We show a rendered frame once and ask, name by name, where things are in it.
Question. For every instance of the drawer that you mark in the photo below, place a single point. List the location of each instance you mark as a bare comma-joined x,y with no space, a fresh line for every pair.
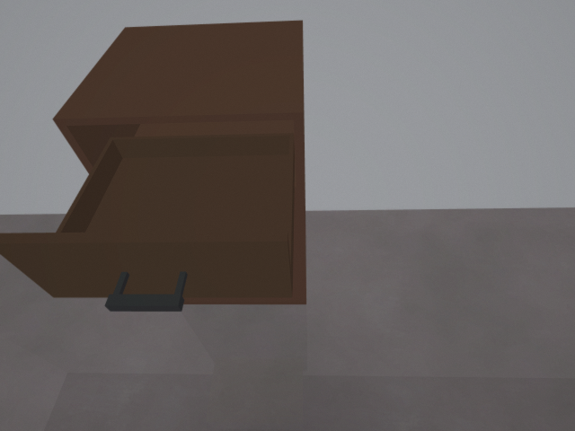
218,207

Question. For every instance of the handle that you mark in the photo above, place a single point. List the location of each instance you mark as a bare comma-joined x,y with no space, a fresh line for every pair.
145,303

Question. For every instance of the cabinet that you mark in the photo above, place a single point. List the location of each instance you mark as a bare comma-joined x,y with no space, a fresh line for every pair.
194,80

